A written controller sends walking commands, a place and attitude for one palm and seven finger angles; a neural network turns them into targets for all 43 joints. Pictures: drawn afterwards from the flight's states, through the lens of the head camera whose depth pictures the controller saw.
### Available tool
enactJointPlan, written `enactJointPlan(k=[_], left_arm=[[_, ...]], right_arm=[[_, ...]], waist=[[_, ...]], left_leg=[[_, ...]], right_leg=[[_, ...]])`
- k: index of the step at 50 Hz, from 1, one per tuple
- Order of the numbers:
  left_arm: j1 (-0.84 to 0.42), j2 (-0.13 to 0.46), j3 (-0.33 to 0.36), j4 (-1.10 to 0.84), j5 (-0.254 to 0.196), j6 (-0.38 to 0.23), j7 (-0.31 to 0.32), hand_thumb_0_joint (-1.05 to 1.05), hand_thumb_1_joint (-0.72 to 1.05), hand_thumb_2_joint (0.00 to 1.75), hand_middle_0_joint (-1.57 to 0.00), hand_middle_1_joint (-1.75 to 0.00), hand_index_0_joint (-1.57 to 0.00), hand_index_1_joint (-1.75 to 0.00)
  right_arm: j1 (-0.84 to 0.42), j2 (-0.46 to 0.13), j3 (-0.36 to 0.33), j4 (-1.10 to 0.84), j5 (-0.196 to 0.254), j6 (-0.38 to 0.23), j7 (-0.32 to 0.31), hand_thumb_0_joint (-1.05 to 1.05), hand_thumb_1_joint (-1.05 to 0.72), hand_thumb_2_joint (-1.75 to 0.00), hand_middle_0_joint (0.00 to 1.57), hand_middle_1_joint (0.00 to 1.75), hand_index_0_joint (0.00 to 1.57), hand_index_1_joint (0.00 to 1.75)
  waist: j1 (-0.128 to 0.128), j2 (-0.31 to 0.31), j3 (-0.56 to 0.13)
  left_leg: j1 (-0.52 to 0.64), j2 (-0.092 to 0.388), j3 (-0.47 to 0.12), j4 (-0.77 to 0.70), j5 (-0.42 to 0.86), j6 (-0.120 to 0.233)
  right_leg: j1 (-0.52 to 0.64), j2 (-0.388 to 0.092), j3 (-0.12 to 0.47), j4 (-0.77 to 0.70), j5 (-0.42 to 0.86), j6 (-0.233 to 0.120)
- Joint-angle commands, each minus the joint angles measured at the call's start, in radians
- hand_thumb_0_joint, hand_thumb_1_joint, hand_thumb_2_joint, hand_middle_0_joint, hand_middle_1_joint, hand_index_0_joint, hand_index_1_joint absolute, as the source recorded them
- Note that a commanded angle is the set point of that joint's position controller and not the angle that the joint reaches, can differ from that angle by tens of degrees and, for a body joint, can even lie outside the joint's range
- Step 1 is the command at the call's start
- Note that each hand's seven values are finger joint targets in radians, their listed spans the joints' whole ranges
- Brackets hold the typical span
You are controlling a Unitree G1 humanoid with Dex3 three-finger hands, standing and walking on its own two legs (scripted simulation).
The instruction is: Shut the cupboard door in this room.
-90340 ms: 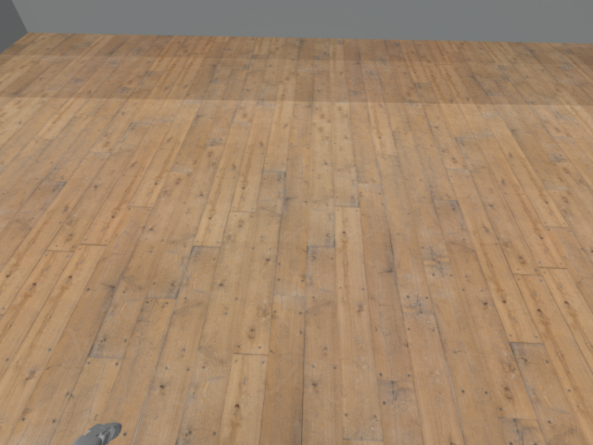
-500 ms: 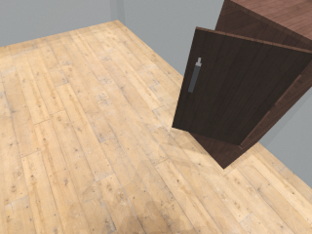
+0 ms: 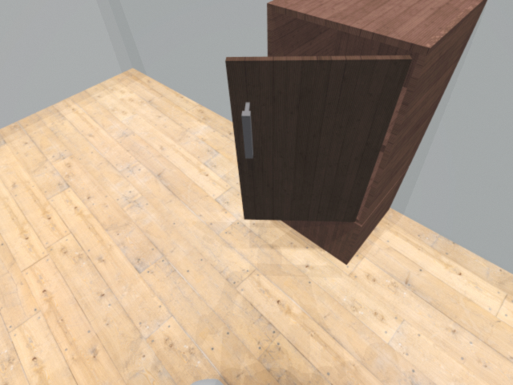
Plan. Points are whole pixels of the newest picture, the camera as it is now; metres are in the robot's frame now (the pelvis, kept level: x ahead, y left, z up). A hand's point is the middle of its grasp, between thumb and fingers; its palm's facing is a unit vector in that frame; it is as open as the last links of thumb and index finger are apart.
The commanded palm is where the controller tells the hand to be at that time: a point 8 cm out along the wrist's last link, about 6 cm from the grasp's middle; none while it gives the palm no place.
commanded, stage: take the last steps up to it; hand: left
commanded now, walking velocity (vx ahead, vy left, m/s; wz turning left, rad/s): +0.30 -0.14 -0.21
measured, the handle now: (248, 130) +0.69 +0.05 -0.02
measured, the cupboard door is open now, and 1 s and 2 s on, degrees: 39 39 39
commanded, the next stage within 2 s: come to a stop and stand still in 0.60 s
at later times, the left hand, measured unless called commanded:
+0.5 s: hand (188, 352) +0.21 +0.15 -0.17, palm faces -0.13 -0.98 -0.17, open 7.4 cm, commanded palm none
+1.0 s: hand (245, 312) +0.29 +0.05 -0.17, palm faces -0.04 -0.97 -0.23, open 7.2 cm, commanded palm none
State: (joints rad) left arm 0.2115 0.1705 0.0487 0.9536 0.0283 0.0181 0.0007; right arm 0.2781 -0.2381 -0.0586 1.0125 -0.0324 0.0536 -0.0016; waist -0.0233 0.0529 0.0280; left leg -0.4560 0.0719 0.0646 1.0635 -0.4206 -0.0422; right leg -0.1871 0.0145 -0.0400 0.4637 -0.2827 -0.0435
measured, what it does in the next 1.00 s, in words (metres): walks ahead: left foot, then right foot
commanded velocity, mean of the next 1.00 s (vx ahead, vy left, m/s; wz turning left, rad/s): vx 0.07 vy -0.01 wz -0.05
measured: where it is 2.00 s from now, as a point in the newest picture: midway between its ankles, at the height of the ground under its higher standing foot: outside the picture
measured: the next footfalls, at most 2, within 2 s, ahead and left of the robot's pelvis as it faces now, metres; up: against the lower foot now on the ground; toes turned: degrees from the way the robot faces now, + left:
left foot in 0.20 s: +0.10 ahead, +0.12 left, +0.00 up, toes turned +4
right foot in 0.62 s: +0.27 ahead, -0.21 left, +0.00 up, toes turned -13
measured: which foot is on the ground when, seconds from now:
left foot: up 0.00-0.18, down 0.20-0.62, up 0.64-1.00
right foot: down 0.00-0.20, up 0.22-0.60, down 0.62-1.00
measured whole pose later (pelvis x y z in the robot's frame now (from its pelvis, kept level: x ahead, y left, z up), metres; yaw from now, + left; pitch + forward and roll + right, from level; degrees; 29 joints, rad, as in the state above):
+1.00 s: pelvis +0.22 -0.13 +0.00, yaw -6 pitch +1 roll +0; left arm 0.19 0.14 0.04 1.03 0.03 -0.01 0.04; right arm 0.12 -0.18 -0.04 0.99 -0.01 0.05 -0.02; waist 0.03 0.02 0.07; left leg -0.41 -0.01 0.02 0.87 -0.45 -0.04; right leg -0.25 0.00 -0.14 0.45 -0.21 -0.07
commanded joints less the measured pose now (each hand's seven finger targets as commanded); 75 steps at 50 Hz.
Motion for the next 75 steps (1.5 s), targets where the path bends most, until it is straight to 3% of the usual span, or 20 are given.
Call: enactJointPlan(k=[1,5,8,9,10,11,15,19,26,29,30,31,32,35,38,47,54,58,61,75], left_arm=[[0.021,0.184,0.044,-0.031,-0.001,-0.034,0.007,0.00,0.90,0.90,-0.20,-0.30,-0.20,-0.30],[0.050,0.197,0.052,-0.010,0.005,-0.033,-0.003,0.00,0.90,0.90,-0.20,-0.30,-0.20,-0.30],[0.022,0.163,0.050,0.002,-0.007,-0.027,-0.010,0.00,0.90,0.90,-0.20,-0.30,-0.20,-0.30],[0.032,0.107,0.037,-0.010,-0.014,-0.023,-0.017,0.00,0.90,0.90,-0.20,-0.30,-0.20,-0.30],[0.034,0.061,0.023,-0.038,-0.015,-0.021,-0.026,0.00,0.90,0.90,-0.20,-0.30,-0.20,-0.30],[-0.038,0.120,0.033,-0.062,0.004,-0.017,-0.031,0.00,0.90,0.90,-0.20,-0.30,-0.20,-0.30],[-0.014,0.110,0.047,-0.020,0.014,-0.009,-0.053,0.00,0.90,0.90,-0.20,-0.30,-0.20,-0.30],[-0.014,0.063,0.031,-0.010,0.001,0.002,-0.052,0.00,0.90,0.90,-0.20,-0.30,-0.20,-0.30],[-0.075,0.068,0.023,-0.021,-0.003,-0.009,-0.051,0.00,0.90,0.90,-0.20,-0.30,-0.20,-0.30],[0.149,0.128,0.045,0.051,-0.001,-0.028,-0.040,0.00,0.90,0.90,-0.20,-0.30,-0.20,-0.30],[0.276,0.210,0.063,0.092,0.006,-0.045,-0.028,0.00,0.90,0.90,-0.20,-0.30,-0.20,-0.30],[0.322,0.289,0.075,0.111,-0.002,-0.051,-0.015,0.00,0.90,0.90,-0.20,-0.30,-0.20,-0.30],[0.255,0.273,0.062,0.094,-0.015,-0.046,-0.005,0.00,0.90,0.90,-0.20,-0.30,-0.20,-0.30],[0.024,0.145,0.027,0.037,-0.011,-0.043,0.010,0.00,0.90,0.90,-0.20,-0.30,-0.20,-0.30],[-0.001,0.089,0.002,0.039,-0.006,-0.068,0.022,0.00,0.90,0.90,-0.20,-0.30,-0.20,-0.30],[0.081,0.149,0.032,0.061,-0.001,-0.035,0.053,0.00,0.90,0.90,-0.20,-0.30,-0.20,-0.30],[0.034,0.186,0.048,0.019,0.010,-0.014,0.049,0.00,0.90,0.90,-0.20,-0.30,-0.20,-0.30],[0.016,0.179,0.043,0.020,0.001,-0.005,0.042,0.00,0.90,0.90,-0.20,-0.30,-0.20,-0.30],[0.057,0.080,0.011,0.011,-0.015,0.009,0.039,0.00,0.90,0.90,-0.20,-0.30,-0.20,-0.30],[-0.010,0.082,0.013,0.022,-0.016,0.026,0.001,0.00,0.90,0.90,-0.20,-0.30,-0.20,-0.30]], right_arm=[[-0.059,-0.051,-0.012,-0.098,-0.003,-0.041,0.003,0.00,-0.90,-0.90,0.20,0.30,0.20,0.30],[-0.048,-0.031,-0.008,-0.104,0.000,-0.063,-0.002,0.00,-0.90,-0.90,0.20,0.30,0.20,0.30],[0.107,-0.045,-0.008,-0.045,0.001,-0.091,-0.019,0.00,-0.90,-0.90,0.20,0.30,0.20,0.30],[0.197,-0.118,-0.020,-0.014,-0.006,-0.101,-0.030,0.00,-0.90,-0.90,0.20,0.30,0.20,0.30],[0.288,-0.221,-0.042,0.001,-0.021,-0.102,-0.039,0.00,-0.90,-0.90,0.20,0.30,0.20,0.30],[0.283,-0.228,-0.037,-0.009,-0.014,-0.093,-0.047,0.00,-0.90,-0.90,0.20,0.30,0.20,0.30],[0.134,-0.104,0.005,-0.038,-0.009,-0.111,-0.052,0.00,-0.90,-0.90,0.20,0.30,0.20,0.30],[0.167,-0.104,0.004,-0.010,-0.004,-0.118,-0.054,0.00,-0.90,-0.90,0.20,0.30,0.20,0.30],[0.141,-0.120,-0.019,0.014,-0.007,-0.096,-0.035,0.00,-0.90,-0.90,0.20,0.30,0.20,0.30],[0.092,-0.115,-0.020,0.013,0.003,-0.086,-0.025,0.00,-0.90,-0.90,0.20,0.30,0.20,0.30],[0.109,-0.065,-0.011,0.009,0.014,-0.087,-0.014,0.00,-0.90,-0.90,0.20,0.30,0.20,0.30],[0.137,0.009,0.003,-0.016,0.025,-0.081,-0.014,0.00,-0.90,-0.90,0.20,0.30,0.20,0.30],[0.128,-0.011,0.000,-0.018,0.024,-0.068,-0.018,0.00,-0.90,-0.90,0.20,0.30,0.20,0.30],[0.103,-0.010,-0.003,0.017,0.011,-0.059,-0.016,0.00,-0.90,-0.90,0.20,0.30,0.20,0.30],[0.152,0.052,0.023,0.056,0.014,-0.052,-0.021,0.00,-0.90,-0.90,0.20,0.30,0.20,0.30],[-0.043,-0.015,0.001,-0.036,0.021,0.004,-0.024,0.00,-0.90,-0.90,0.20,0.30,0.20,0.30],[-0.105,-0.013,-0.008,-0.078,0.027,0.004,-0.014,0.00,-0.90,-0.90,0.20,0.30,0.20,0.30],[-0.039,-0.007,-0.001,-0.048,0.026,-0.020,-0.014,0.00,-0.90,-0.90,0.20,0.30,0.20,0.30],[-0.076,-0.142,-0.012,-0.069,0.009,-0.040,-0.028,0.00,-0.90,-0.90,0.20,0.30,0.20,0.30],[0.008,-0.137,-0.013,0.002,-0.002,-0.047,-0.060,0.00,-0.90,-0.90,0.20,0.30,0.20,0.30]], waist=[[0.019,-0.185,0.029],[0.027,-0.179,0.027],[-0.046,-0.107,-0.008],[-0.079,0.096,-0.034],[-0.104,0.337,-0.033],[-0.110,0.189,0.016],[-0.016,0.100,0.090],[-0.005,0.079,0.058],[-0.009,0.145,0.084],[0.106,0.011,-0.011],[0.156,-0.190,-0.108],[0.142,-0.442,-0.173],[0.112,-0.341,-0.128],[0.023,-0.232,-0.016],[-0.022,-0.077,-0.070],[0.051,-0.155,-0.064],[0.043,-0.201,-0.077],[0.007,-0.209,-0.112],[0.021,0.146,-0.099],[-0.011,0.133,-0.050]], left_leg=[[-0.058,0.021,0.005,-0.117,0.047,-0.011],[0.022,-0.003,0.032,-0.338,0.020,0.000],[0.345,-0.018,0.045,-0.618,0.180,0.005],[0.500,0.115,-0.153,-0.731,0.059,0.039],[0.569,0.395,-0.530,-0.857,-0.104,0.132],[0.469,0.463,-0.584,-0.914,-0.161,0.190],[0.332,0.314,-0.240,-0.876,0.223,0.139],[0.405,0.262,-0.042,-0.823,0.557,0.142],[0.305,0.250,0.025,-0.783,0.414,0.139],[0.191,0.172,0.090,-0.526,0.400,0.084],[0.061,0.071,0.151,-0.260,0.202,0.051],[-0.050,-0.054,0.089,0.030,-0.250,0.039],[-0.066,-0.019,-0.026,0.141,-0.221,0.059],[-0.028,0.053,-0.067,0.169,-0.010,0.054],[0.087,0.033,-0.062,-0.040,0.040,0.021],[0.001,-0.051,-0.088,-0.163,-0.038,-0.007],[0.068,-0.062,-0.080,-0.238,-0.033,0.001],[0.296,-0.063,-0.039,-0.603,0.251,0.012],[0.287,0.284,-0.344,-0.754,0.669,0.190],[0.395,0.219,-0.261,-0.718,0.688,0.201]], right_leg=[[-0.011,-0.219,0.225,-0.264,-0.068,-0.166],[0.009,-0.217,0.261,-0.238,-0.069,-0.187],[-0.141,-0.143,0.206,-0.065,-0.074,-0.126],[-0.291,-0.055,0.136,0.137,-0.104,-0.075],[-0.497,0.045,0.000,0.436,-0.280,-0.012],[-0.521,-0.015,0.090,0.583,-0.267,-0.016],[-0.485,-0.082,0.089,0.691,-0.035,0.024],[-0.472,-0.081,0.035,0.581,0.037,0.047],[-0.242,-0.066,-0.063,0.213,0.088,0.033],[0.106,-0.027,-0.067,0.072,0.127,0.009],[0.288,-0.169,0.099,-0.021,0.086,-0.032],[0.310,-0.379,0.411,-0.173,0.121,-0.103],[0.209,-0.392,0.427,-0.244,0.053,-0.130],[-0.033,-0.313,0.259,-0.256,-0.001,-0.126],[-0.042,-0.286,0.106,-0.180,0.574,-0.108],[0.116,-0.391,0.186,-0.092,0.931,-0.188],[0.076,-0.355,0.145,-0.073,0.743,-0.175],[-0.006,-0.259,0.085,0.012,0.461,-0.074],[-0.119,-0.058,-0.005,0.225,-0.221,0.057],[-0.141,-0.028,0.034,0.233,-0.186,0.057]])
